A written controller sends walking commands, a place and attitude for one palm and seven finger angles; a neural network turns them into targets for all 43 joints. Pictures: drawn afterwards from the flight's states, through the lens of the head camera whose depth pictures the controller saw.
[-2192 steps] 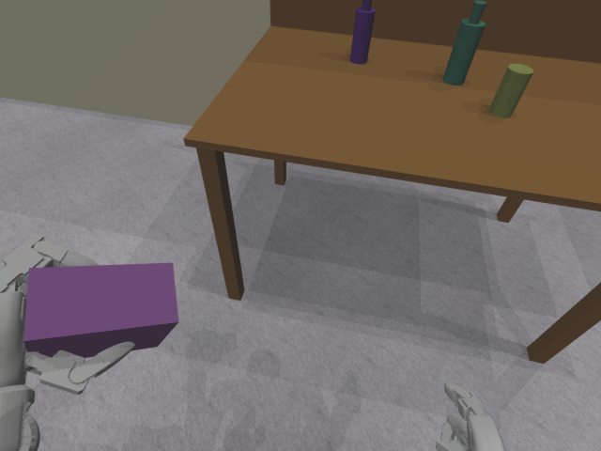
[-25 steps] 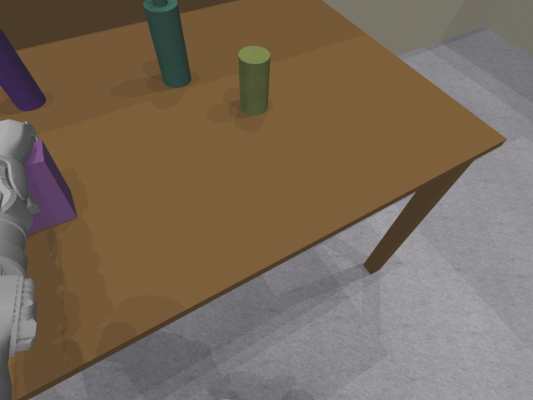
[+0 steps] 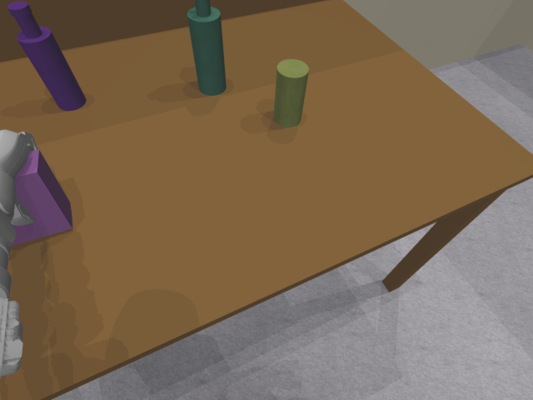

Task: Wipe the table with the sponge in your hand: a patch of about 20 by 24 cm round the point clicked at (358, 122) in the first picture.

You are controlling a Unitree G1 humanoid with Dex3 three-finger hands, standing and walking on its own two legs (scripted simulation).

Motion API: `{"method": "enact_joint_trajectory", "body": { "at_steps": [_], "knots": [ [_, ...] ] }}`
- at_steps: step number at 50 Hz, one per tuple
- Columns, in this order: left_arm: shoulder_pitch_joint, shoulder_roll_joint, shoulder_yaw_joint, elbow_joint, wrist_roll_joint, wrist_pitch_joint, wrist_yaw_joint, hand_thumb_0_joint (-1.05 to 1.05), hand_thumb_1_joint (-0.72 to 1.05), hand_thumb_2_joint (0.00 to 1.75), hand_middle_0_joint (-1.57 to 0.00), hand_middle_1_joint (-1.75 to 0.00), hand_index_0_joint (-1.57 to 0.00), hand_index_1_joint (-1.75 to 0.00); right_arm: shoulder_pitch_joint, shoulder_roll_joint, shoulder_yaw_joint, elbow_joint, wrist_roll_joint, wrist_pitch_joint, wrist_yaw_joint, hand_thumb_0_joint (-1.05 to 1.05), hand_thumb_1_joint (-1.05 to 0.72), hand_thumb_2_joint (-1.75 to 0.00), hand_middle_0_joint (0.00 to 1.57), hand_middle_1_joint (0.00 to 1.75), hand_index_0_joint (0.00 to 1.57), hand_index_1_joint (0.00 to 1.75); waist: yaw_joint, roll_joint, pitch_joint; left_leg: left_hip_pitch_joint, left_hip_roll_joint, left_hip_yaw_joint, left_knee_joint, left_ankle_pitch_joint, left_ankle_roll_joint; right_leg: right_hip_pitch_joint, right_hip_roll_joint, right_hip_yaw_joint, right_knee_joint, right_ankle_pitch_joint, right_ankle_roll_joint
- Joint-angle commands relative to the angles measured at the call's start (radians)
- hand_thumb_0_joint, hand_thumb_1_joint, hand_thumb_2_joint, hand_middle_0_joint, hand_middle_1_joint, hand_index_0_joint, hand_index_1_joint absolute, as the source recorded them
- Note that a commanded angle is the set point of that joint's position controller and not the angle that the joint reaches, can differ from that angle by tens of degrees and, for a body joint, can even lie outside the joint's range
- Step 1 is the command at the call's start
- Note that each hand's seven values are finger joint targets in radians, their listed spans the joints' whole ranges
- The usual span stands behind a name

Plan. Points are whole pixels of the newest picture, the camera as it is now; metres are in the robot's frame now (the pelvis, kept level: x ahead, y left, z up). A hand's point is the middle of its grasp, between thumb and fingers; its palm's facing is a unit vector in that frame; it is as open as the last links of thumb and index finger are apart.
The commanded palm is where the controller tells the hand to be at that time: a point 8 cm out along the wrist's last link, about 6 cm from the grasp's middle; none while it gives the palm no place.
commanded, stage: wipe back along the first lane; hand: left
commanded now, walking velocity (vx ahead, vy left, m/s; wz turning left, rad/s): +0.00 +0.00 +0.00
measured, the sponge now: (23, 209) +0.38 +0.41 +0.03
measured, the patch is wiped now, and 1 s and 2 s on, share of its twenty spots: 0.90 0.90 0.90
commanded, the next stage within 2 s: lift the sponge slowly off the table in 1.76 s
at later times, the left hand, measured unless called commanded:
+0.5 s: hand (4, 194) +0.37 +0.41 +0.07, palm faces -0.13 -0.01 -0.99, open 10.4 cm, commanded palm +0.34 +0.38 +0.11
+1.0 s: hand (3, 232) +0.31 +0.38 +0.07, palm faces -0.08 -0.03 -1.00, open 10.4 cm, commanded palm +0.28 +0.36 +0.10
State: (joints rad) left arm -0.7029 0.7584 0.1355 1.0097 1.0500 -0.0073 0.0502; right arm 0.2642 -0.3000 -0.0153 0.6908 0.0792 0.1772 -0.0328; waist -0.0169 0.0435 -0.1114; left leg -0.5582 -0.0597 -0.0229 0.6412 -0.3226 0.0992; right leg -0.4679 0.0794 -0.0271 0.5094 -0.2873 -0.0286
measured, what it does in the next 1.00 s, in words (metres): stands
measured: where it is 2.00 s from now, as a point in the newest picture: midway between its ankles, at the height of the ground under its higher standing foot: outside the picture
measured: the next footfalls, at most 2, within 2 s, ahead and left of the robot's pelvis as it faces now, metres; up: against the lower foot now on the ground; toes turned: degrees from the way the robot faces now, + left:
none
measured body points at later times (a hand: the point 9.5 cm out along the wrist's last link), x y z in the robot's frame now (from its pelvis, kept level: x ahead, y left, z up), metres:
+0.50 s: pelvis +0.00 +0.01 +0.00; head +0.07 +0.02 +0.45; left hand +0.38 +0.40 +0.12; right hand +0.08 -0.26 -0.13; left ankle -0.02 +0.05 -0.73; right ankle -0.03 -0.11 -0.73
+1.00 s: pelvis +0.00 +0.00 +0.01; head +0.03 -0.01 +0.46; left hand +0.31 +0.37 +0.12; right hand +0.16 -0.25 -0.11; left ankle -0.02 +0.05 -0.73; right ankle -0.03 -0.11 -0.73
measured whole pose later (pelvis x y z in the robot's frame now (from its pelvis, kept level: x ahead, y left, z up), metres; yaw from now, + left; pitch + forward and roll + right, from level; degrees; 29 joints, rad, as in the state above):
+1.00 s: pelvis +0.00 +0.00 +0.01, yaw +1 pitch +9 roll -3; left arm -0.31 0.63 0.10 0.58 0.94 0.13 0.08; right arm 0.17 -0.29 0.00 0.63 0.09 0.17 -0.01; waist 0.04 0.07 -0.11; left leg -0.42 -0.07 -0.03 0.58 -0.30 0.10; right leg -0.34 0.07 -0.02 0.47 -0.28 -0.03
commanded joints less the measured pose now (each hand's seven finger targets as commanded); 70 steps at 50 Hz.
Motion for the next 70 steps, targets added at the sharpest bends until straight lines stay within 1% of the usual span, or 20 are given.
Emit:
{"method": "enact_joint_trajectory", "body": {
  "at_steps": [1,4,8,10,19,20,23,31,37,38,43,44,46,48,52,58,60,68,69,70],
  "knots": [
    [-0.320,0.379,0.065,-0.119,0.043,0.015,0.029,0.00,0.10,1.30,-1.20,-1.60,-1.20,-1.60,0.069,-0.186,-0.053,-0.068,-0.012,-0.008,-0.018,0.00,-0.90,-0.90,0.20,0.30,0.20,0.30,-0.008,0.068,-0.314,0.328,0.063,-0.096,-0.033,0.538,-0.074,0.015,-0.004,0.018,-0.019,0.270,-0.055],
    [-0.310,0.389,0.075,-0.106,0.053,0.007,0.030,0.00,0.10,1.30,-1.20,-1.60,-1.20,-1.60,0.069,-0.184,-0.053,-0.067,-0.016,-0.005,-0.015,0.00,-0.90,-0.90,0.20,0.30,0.20,0.30,0.002,0.096,-0.334,0.347,0.068,-0.099,-0.023,0.606,-0.083,0.011,-0.004,0.015,-0.005,0.287,-0.058],
    [-0.264,0.269,0.000,-0.111,0.032,0.003,0.006,0.00,0.10,1.30,-1.20,-1.60,-1.20,-1.60,0.064,-0.173,-0.054,-0.086,-0.013,-0.005,-0.007,0.00,-0.90,-0.90,0.20,0.30,0.20,0.30,-0.005,0.085,-0.329,0.375,0.082,-0.116,-0.021,0.658,-0.092,-0.013,-0.003,0.011,-0.014,0.286,-0.054],
    [-0.190,0.272,0.018,-0.116,0.019,0.001,0.003,0.00,0.10,1.30,-1.20,-1.60,-1.20,-1.60,0.068,-0.176,-0.058,-0.086,-0.015,-0.001,-0.004,0.00,-0.90,-0.90,0.20,0.30,0.20,0.30,0.009,0.061,-0.340,0.386,0.083,-0.118,-0.015,0.667,-0.091,-0.003,-0.001,0.012,-0.014,0.279,-0.051],
    [-0.083,0.200,-0.003,-0.167,-0.030,0.025,0.004,0.00,0.10,1.30,-1.20,-1.60,-1.20,-1.60,0.040,-0.174,-0.056,-0.099,-0.007,0.004,0.005,0.00,-0.90,-0.90,0.20,0.30,0.20,0.30,0.016,0.035,-0.276,0.353,0.085,-0.133,-0.050,0.571,-0.091,0.005,-0.004,0.008,-0.023,0.228,-0.051],
    [-0.041,0.220,0.024,-0.178,-0.034,0.028,0.008,0.00,0.10,1.30,-1.20,-1.60,-1.20,-1.60,0.033,-0.173,-0.056,-0.103,-0.008,0.005,0.007,0.00,-0.90,-0.90,0.20,0.30,0.20,0.30,0.032,0.045,-0.291,0.353,0.082,-0.130,-0.052,0.585,-0.094,0.021,-0.003,0.011,-0.024,0.230,-0.054],
    [-0.021,0.148,-0.024,-0.226,-0.051,0.042,0.002,0.00,0.10,1.30,-1.20,-1.60,-1.20,-1.60,0.008,-0.167,-0.053,-0.119,-0.003,0.001,0.012,0.00,-0.90,-0.90,0.20,0.30,0.20,0.30,0.023,0.044,-0.270,0.358,0.088,-0.139,-0.062,0.585,-0.096,0.017,-0.007,0.014,-0.031,0.233,-0.051],
    [0.125,0.080,-0.038,-0.327,-0.080,0.086,0.010,0.00,0.10,1.30,-1.20,-1.60,-1.20,-1.60,-0.033,-0.159,-0.055,-0.138,0.001,-0.009,0.019,0.00,-0.90,-0.90,0.20,0.30,0.20,0.30,0.036,0.006,-0.248,0.370,0.090,-0.150,-0.079,0.548,-0.098,0.039,-0.009,0.012,-0.039,0.207,-0.046],
    [0.165,0.055,-0.047,-0.391,-0.095,0.131,0.013,0.00,0.10,1.30,-1.20,-1.60,-1.20,-1.60,-0.075,-0.153,-0.045,-0.150,0.003,-0.016,0.015,0.00,-0.90,-0.90,0.20,0.30,0.20,0.30,0.034,-0.026,-0.202,0.338,0.074,-0.125,-0.100,0.473,-0.088,0.085,-0.015,0.012,-0.057,0.220,-0.047],
    [0.175,0.092,-0.006,-0.407,-0.098,0.134,0.012,0.00,0.10,1.30,-1.20,-1.60,-1.20,-1.60,-0.086,-0.155,-0.044,-0.154,0.003,-0.018,0.014,0.00,-0.90,-0.90,0.20,0.30,0.20,0.30,0.046,-0.016,-0.206,0.329,0.071,-0.119,-0.105,0.479,-0.085,0.107,-0.017,0.018,-0.060,0.233,-0.052],
    [0.241,0.119,0.021,-0.438,-0.093,0.145,0.002,0.00,0.10,1.30,-1.20,-1.60,-1.20,-1.60,-0.118,-0.151,-0.031,-0.163,0.002,-0.026,0.010,0.00,-0.90,-0.90,0.20,0.30,0.20,0.30,0.059,0.006,-0.180,0.304,0.054,-0.092,-0.114,0.461,-0.075,0.162,-0.021,0.024,-0.066,0.274,-0.059],
    [0.252,0.067,-0.022,-0.448,-0.096,0.146,0.000,0.00,0.10,1.30,-1.20,-1.60,-1.20,-1.60,-0.114,-0.142,-0.030,-0.167,0.002,-0.029,0.010,0.00,-0.90,-0.90,0.20,0.30,0.20,0.30,0.050,-0.005,-0.183,0.309,0.052,-0.089,-0.113,0.457,-0.073,0.167,-0.022,0.016,-0.066,0.274,-0.053],
    [0.298,0.057,-0.016,-0.470,-0.099,0.144,-0.002,0.00,0.10,1.30,-1.20,-1.60,-1.20,-1.60,-0.121,-0.140,-0.034,-0.174,0.001,-0.035,0.010,0.00,-0.90,-0.90,0.20,0.30,0.20,0.30,0.056,-0.012,-0.182,0.321,0.053,-0.089,-0.111,0.464,-0.072,0.167,-0.021,0.018,-0.070,0.278,-0.052],
    [0.313,0.106,0.031,-0.490,-0.103,0.141,-0.002,0.00,0.10,1.30,-1.20,-1.60,-1.20,-1.60,-0.139,-0.146,-0.029,-0.175,0.000,-0.036,0.007,0.00,-0.90,-0.90,0.20,0.30,0.20,0.30,0.063,-0.011,-0.177,0.302,0.048,-0.082,-0.114,0.444,-0.066,0.190,-0.023,0.032,-0.073,0.298,-0.058],
    [0.317,0.047,-0.020,-0.514,-0.102,0.151,-0.002,0.00,0.10,1.30,-1.20,-1.60,-1.20,-1.60,-0.145,-0.140,-0.030,-0.174,0.001,-0.041,0.004,0.00,-0.90,-0.90,0.20,0.30,0.20,0.30,0.052,-0.010,-0.140,0.297,0.046,-0.078,-0.124,0.400,-0.061,0.169,-0.024,0.020,-0.078,0.270,-0.052],
    [0.396,0.033,-0.001,-0.591,-0.117,0.152,0.002,0.00,0.10,1.30,-1.20,-1.60,-1.20,-1.60,-0.176,-0.137,-0.033,-0.182,-0.001,-0.058,0.003,0.00,-0.90,-0.90,0.20,0.30,0.20,0.30,0.065,-0.014,-0.157,0.304,0.044,-0.076,-0.119,0.399,-0.055,0.194,-0.024,0.035,-0.076,0.293,-0.057],
    [0.437,-0.012,-0.033,-0.611,-0.122,0.158,0.006,0.00,0.10,1.30,-1.20,-1.60,-1.20,-1.60,-0.174,-0.133,-0.035,-0.183,-0.001,-0.063,0.004,0.00,-0.90,-0.90,0.20,0.30,0.20,0.30,0.062,-0.014,-0.163,0.313,0.043,-0.074,-0.114,0.409,-0.055,0.195,-0.026,0.028,-0.072,0.299,-0.052],
    [0.598,0.010,0.030,-0.713,-0.153,0.189,0.029,0.00,0.10,1.30,-1.20,-1.60,-1.20,-1.60,-0.225,-0.130,-0.032,-0.189,-0.003,-0.080,0.004,0.00,-0.90,-0.90,0.20,0.30,0.20,0.30,0.086,-0.048,-0.141,0.277,0.039,-0.070,-0.120,0.377,-0.049,0.242,-0.029,0.048,-0.063,0.333,-0.051],
    [0.592,-0.026,-0.008,-0.726,-0.156,0.199,0.029,0.00,0.10,1.30,-1.20,-1.60,-1.20,-1.60,-0.224,-0.125,-0.030,-0.193,-0.004,-0.081,0.004,0.00,-0.90,-0.90,0.20,0.30,0.20,0.30,0.079,-0.032,-0.124,0.274,0.038,-0.066,-0.126,0.360,-0.047,0.239,-0.031,0.034,-0.064,0.318,-0.046],
    [0.577,-0.006,0.010,-0.719,-0.152,0.207,0.031,0.00,0.10,1.30,-1.20,-1.60,-1.20,-1.60,-0.219,-0.128,-0.031,-0.183,-0.002,-0.080,0.002,0.00,-0.90,-0.90,0.20,0.30,0.20,0.30,0.076,-0.049,-0.121,0.276,0.039,-0.069,-0.127,0.353,-0.047,0.232,-0.029,0.034,-0.067,0.308,-0.047]
  ]
}}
